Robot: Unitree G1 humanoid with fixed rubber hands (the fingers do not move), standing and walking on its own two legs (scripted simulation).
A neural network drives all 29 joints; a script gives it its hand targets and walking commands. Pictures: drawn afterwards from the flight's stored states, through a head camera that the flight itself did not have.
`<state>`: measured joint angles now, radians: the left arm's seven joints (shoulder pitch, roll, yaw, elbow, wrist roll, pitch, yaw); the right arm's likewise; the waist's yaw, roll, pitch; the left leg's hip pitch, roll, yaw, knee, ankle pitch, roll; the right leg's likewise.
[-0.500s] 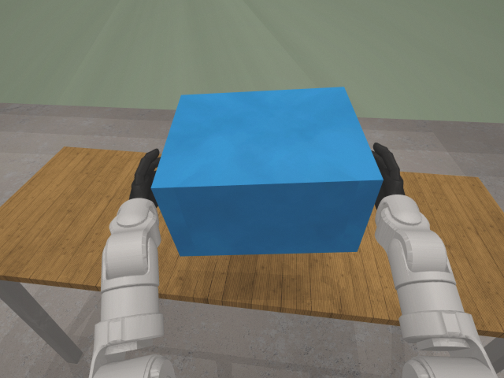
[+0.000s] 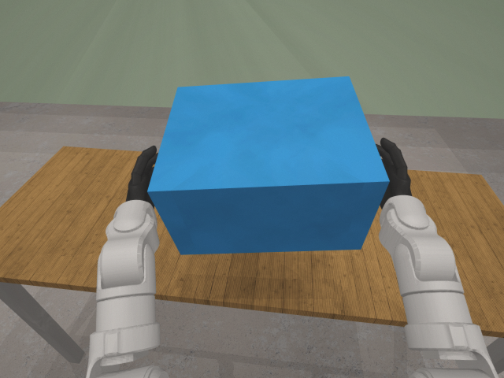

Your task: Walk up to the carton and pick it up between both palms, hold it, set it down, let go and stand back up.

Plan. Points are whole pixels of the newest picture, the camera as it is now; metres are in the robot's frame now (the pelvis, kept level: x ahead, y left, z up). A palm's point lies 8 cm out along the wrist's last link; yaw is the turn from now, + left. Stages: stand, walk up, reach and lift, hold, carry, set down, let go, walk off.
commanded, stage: hold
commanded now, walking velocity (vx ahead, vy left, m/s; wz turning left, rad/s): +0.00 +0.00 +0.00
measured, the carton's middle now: (265, 165) +0.41 -0.01 +0.18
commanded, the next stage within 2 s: none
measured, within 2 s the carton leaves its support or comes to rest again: neither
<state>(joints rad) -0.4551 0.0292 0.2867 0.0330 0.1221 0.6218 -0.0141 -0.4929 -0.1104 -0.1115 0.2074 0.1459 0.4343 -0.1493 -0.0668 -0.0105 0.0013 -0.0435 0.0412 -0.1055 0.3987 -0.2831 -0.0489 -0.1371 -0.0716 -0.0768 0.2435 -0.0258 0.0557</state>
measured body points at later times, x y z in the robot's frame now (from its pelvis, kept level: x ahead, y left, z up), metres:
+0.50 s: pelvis +0.00 +0.00 +0.00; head -0.03 +0.02 +0.45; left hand +0.37 +0.18 +0.16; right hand +0.36 -0.19 +0.17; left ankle -0.03 +0.15 -0.74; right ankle +0.07 -0.16 -0.74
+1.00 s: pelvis +0.00 +0.00 +0.00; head -0.04 +0.02 +0.45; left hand +0.36 +0.18 +0.16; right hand +0.35 -0.19 +0.18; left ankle -0.03 +0.15 -0.74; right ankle +0.07 -0.16 -0.74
